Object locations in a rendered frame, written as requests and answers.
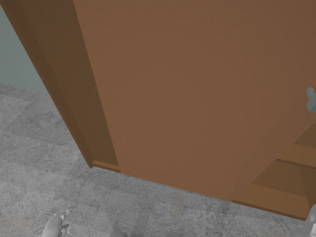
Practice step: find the left robot hand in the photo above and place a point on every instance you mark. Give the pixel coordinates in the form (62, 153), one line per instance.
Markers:
(54, 227)

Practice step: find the wardrobe door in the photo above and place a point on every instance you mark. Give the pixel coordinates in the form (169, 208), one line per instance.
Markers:
(56, 26)
(201, 95)

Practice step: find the right robot upper arm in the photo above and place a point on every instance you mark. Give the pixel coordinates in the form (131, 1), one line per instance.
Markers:
(309, 227)

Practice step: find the handle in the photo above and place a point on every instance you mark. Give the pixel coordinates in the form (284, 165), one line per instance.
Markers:
(311, 105)

